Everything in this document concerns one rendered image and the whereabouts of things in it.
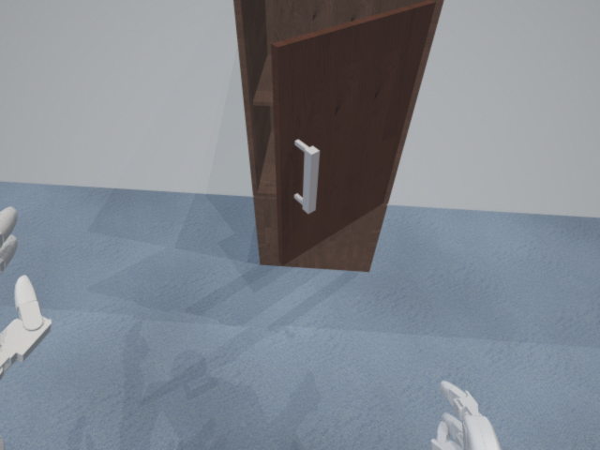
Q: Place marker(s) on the left robot hand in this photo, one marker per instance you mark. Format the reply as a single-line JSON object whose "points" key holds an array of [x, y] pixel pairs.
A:
{"points": [[22, 336]]}

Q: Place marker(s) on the handle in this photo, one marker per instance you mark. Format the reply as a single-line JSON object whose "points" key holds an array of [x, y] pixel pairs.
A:
{"points": [[311, 171]]}

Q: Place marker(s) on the cupboard door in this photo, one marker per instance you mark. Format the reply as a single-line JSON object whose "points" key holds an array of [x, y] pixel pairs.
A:
{"points": [[345, 90]]}

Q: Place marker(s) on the right robot hand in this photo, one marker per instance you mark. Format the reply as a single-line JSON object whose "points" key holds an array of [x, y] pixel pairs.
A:
{"points": [[474, 433]]}

